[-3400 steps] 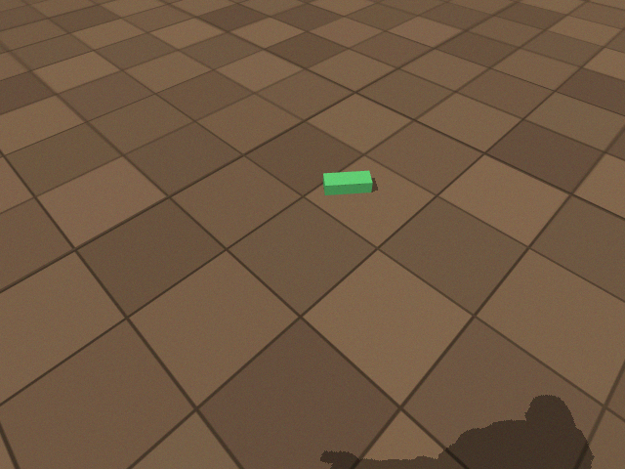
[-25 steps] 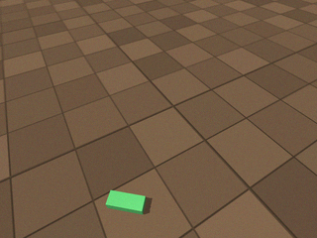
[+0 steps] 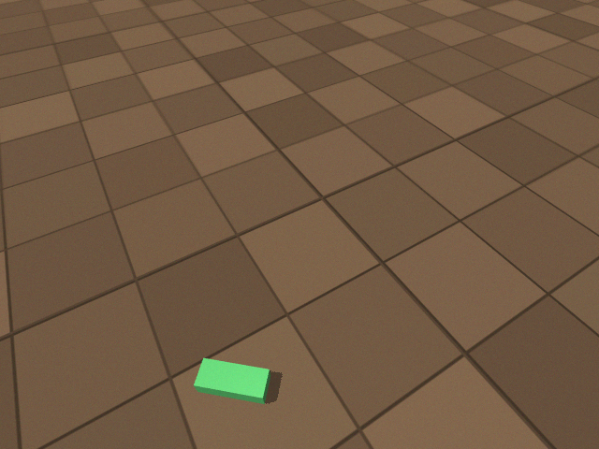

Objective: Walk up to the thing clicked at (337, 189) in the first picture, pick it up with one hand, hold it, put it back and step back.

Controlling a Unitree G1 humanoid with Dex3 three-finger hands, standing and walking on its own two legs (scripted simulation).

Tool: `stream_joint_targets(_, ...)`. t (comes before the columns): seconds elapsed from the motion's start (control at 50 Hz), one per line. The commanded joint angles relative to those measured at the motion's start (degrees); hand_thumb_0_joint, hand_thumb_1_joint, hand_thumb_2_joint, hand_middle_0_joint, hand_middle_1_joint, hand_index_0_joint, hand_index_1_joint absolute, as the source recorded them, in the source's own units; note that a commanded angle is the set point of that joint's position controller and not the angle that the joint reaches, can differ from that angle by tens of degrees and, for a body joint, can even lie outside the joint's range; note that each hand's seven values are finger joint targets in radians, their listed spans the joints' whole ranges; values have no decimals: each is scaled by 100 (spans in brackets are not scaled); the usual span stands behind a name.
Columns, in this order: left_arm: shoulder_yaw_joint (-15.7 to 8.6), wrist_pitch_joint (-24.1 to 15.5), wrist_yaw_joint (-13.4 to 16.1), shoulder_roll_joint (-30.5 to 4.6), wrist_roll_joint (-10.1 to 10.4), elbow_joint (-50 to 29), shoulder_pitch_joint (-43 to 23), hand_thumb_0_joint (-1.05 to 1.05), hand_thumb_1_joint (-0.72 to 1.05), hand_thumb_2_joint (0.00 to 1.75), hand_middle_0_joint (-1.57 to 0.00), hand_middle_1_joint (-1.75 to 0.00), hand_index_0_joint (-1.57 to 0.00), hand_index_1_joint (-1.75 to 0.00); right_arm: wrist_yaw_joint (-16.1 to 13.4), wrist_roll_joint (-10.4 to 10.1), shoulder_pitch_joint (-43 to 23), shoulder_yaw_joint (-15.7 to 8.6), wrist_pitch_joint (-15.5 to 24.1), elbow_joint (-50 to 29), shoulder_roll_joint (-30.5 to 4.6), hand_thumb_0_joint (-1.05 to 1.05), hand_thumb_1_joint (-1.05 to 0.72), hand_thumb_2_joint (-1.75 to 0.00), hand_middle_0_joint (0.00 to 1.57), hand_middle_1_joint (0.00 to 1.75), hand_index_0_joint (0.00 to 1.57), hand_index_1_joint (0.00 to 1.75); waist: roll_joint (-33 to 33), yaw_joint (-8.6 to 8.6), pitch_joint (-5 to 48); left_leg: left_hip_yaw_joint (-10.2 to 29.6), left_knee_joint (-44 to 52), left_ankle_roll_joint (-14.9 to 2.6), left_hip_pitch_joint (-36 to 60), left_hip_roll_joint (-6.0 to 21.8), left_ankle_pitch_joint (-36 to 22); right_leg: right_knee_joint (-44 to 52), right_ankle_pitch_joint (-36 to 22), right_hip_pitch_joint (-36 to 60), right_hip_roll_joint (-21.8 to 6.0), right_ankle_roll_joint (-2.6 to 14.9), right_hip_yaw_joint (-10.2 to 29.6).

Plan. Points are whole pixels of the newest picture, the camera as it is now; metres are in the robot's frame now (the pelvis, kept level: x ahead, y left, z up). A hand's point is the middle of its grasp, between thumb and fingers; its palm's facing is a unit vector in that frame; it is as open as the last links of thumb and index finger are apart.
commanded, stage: stand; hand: left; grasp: from above
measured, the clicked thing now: (233, 380) +0.47 +0.25 -0.75
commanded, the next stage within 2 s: step back in 1.24 s
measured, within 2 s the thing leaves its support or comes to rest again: neither
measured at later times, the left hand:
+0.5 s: hand out of the picture +0.08 +0.24 -0.16, palm faces +0.02 -0.94 -0.34, open 7.4 cm
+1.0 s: hand out of the picture +0.08 +0.25 -0.16, palm faces +0.02 -0.94 -0.34, open 7.4 cm
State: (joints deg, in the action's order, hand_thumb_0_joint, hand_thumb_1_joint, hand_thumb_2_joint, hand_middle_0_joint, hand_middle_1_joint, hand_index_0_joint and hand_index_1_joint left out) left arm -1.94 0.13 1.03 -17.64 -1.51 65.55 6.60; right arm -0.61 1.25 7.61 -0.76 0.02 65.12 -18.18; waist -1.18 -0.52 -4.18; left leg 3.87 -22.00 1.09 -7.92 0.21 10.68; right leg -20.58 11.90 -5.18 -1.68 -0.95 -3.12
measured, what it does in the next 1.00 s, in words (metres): stands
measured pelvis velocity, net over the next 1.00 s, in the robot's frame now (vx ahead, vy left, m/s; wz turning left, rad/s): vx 0.01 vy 0.00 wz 0.01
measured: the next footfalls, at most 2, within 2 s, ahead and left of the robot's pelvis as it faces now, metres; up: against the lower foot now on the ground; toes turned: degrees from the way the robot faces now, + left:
left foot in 1.52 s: -0.01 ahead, +0.14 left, +0.00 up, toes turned -1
right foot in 1.94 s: -0.07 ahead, -0.05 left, +0.00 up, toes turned +0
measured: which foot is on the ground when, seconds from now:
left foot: down 0.00-1.00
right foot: down 0.00-1.00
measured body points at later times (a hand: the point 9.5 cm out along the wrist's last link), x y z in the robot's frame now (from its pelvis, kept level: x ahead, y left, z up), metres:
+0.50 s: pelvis +0.01 +0.00 +0.00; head +0.02 -0.01 +0.45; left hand +0.08 +0.29 -0.13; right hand +0.09 -0.29 -0.14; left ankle +0.02 +0.13 -0.75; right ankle +0.00 -0.13 -0.75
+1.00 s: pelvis +0.01 +0.00 +0.00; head +0.02 -0.01 +0.45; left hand +0.08 +0.30 -0.13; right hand +0.08 -0.30 -0.14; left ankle +0.02 +0.13 -0.75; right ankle +0.00 -0.13 -0.75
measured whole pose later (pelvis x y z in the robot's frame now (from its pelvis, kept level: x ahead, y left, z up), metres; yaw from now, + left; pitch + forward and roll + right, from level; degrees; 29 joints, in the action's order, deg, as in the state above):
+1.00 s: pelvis +0.01 +0.00 +0.00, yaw +0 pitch -3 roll +0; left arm -1.7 -0.3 0.4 -18.4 -1.1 65.2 6.5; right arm -0.3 0.9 6.6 -0.1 0.4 65.3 -19.3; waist -1.0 -0.4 -3.2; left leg 4.3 -20.2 1.3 -7.0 0.2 10.4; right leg -18.9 11.9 -4.1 -1.7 -0.8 -3.6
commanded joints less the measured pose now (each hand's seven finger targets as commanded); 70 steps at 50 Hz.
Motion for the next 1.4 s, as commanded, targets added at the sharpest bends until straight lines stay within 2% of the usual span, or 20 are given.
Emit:
stream_joint_targets(0.0,-192,-91,49,-1202,29,-251,-188,0,90,90,-20,-30,-20,-30,-92,-22,-222,-177,112,-321,-1119,0,-90,-90,20,30,20,30,27,-11,279,469,469,-197,-263,524,-364,401,-190,78,-523,137,487)
stream_joint_targets(0.04,-188,-93,49,-1184,34,-241,-167,0,90,90,-20,-30,-20,-30,-89,-28,-249,-179,117,-318,-1154,0,-90,-90,20,30,20,30,25,-31,315,477,442,-225,-213,554,-422,397,-252,84,-539,142,495)
stream_joint_targets(0.18,-196,-113,53,-1218,51,-269,-218,0,90,90,-20,-30,-20,-30,-92,-25,-279,-170,145,-320,-1168,0,-90,-90,20,30,20,30,129,-33,544,418,319,-227,23,594,-1311,343,-853,200,-578,125,443)
stream_joint_targets(0.28,-199,-126,45,-1215,65,-299,-247,0,90,90,-20,-30,-20,-30,-99,-27,-296,-162,151,-303,-1202,0,-90,-90,20,30,20,30,70,-22,663,372,270,-227,86,603,-1560,324,-1176,303,-601,127,457)
stream_joint_targets(0.44,-184,-125,31,-1233,37,-281,-275,0,90,90,-20,-30,-20,-30,-75,-41,-343,-158,122,-287,-1187,0,-90,-90,20,30,20,30,101,-2,397,421,427,-200,-83,589,-911,490,-449,168,-568,120,434)
stream_joint_targets(0.48,-189,-141,29,-1250,44,-300,-279,0,90,90,-20,-30,-20,-30,-75,-34,-321,-158,125,-307,-1192,0,-90,-90,20,30,20,30,142,8,510,398,385,-217,-47,597,-1089,477,-701,239,-605,135,470)
stream_joint_targets(0.68,-181,-152,18,-1284,40,-333,-259,0,90,90,-20,-30,-20,-30,-59,-44,-357,-159,133,-316,-1228,0,-90,-90,20,30,20,30,79,5,502,421,426,-199,-43,596,-1032,496,-602,191,-598,136,433)
stream_joint_targets(0.84,-184,-157,13,-1294,73,-350,-197,0,90,90,-20,-30,-20,-30,-68,-49,-311,-146,154,-326,-1241,0,-90,-90,20,30,20,30,88,-7,671,394,335,-217,45,611,-1487,373,-1122,371,-638,158,422)
stream_joint_targets(0.9,-172,-160,6,-1273,79,-355,-196,0,90,90,-20,-30,-20,-30,-67,-49,-300,-129,148,-321,-1249,0,-90,-90,20,30,20,30,105,-2,605,394,335,-224,35,616,-1440,393,-1068,328,-621,145,408)
stream_joint_targets(1.02,-174,-141,-12,-1316,65,-344,-203,0,90,90,-20,-30,-20,-30,-52,-44,-257,-121,131,-310,-1245,0,-90,-90,20,30,20,30,102,27,344,431,507,-212,-150,583,-786,515,-402,148,-591,141,435)
stream_joint_targets(1.08,-177,-150,-6,-1326,53,-363,-170,0,90,90,-20,-30,-20,-30,-47,-47,-305,-132,140,-338,-1255,0,-90,-90,20,30,20,30,104,-4,422,460,482,-213,-85,603,-1002,484,-513,156,-596,153,418)
stream_joint_targets(1.2,-155,-177,-16,-1333,65,-380,-164,0,90,90,-20,-30,-20,-30,-33,-62,-311,-136,145,-341,-1289,0,-90,-90,20,30,20,30,70,18,450,451,450,-207,-36,607,-999,525,-540,167,-614,149,443)
stream_joint_targets(1.22,-443,-138,17,-1760,195,-468,-77,0,90,90,-20,-30,-20,-30,12,-49,-577,-232,20,-542,-1508,0,-90,-90,20,30,20,30,128,7,-205,383,-237,-346,-580,404,-1699,107,-1475,-219,-584,245,523)
stream_joint_targets(1.26,-497,-106,58,-1748,219,-627,54,0,90,90,-20,-30,-20,-30,13,-102,-371,-226,-40,-664,-1307,0,-90,-90,20,30,20,30,306,43,13,112,-847,-311,-638,152,-1504,62,-1968,-151,-821,542,651)
stream_joint_targets(1.28,-529,-97,66,-1805,200,-732,11,0,90,90,-20,-30,-20,-30,15,-123,-252,-247,-64,-716,-1300,0,-90,-90,20,30,20,30,467,86,255,2,-1244,-300,-625,-6,-1325,79,-2202,-83,-1046,770,835)
stream_joint_targets(1.3,-562,-87,71,-1852,176,-868,-81,0,90,90,-20,-30,-20,-30,21,-133,-152,-279,-107,-776,-1289,0,-90,-90,20,30,20,30,690,100,404,-148,-1757,-260,-714,-187,-735,93,-2328,-119,-1347,1039,1041)
stream_joint_targets(1.32,-563,-70,77,-1863,133,-1060,-340,0,90,90,-20,-30,-20,-30,31,-111,41,-326,-166,-801,-1279,0,-90,-90,20,30,20,30,1041,194,505,-241,-2342,-268,-721,-312,718,185,-2204,-390,-1732,1308,1337)
stream_joint_targets(1.34,-595,-62,81,-1889,69,-1226,-484,0,90,90,-20,-30,-20,-30,57,-92,120,-392,-237,-878,-1392,0,-90,-90,20,30,20,30,1148,198,526,-104,-3087,-313,-810,-333,1705,215,-1980,-665,-2013,1533,1523)
stream_joint_targets(1.36,-605,-51,91,-1897,4,-1341,-571,0,90,90,-20,-30,-20,-30,84,-89,252,-415,-283,-929,-1396,0,-90,-90,20,30,20,30,1160,248,468,62,-3236,-359,-791,-182,1910,127,-1967,-973,-2101,1586,1499)
stream_joint_targets(1.38,-615,-38,99,-1915,-11,-1446,-764,0,90,90,-20,-30,-20,-30,110,-116,395,-442,-303,-979,-1414,0,-90,-90,20,30,20,30,1233,371,433,169,-3209,-410,-720,-77,1926,19,-1908,-1197,-2060,1506,1362)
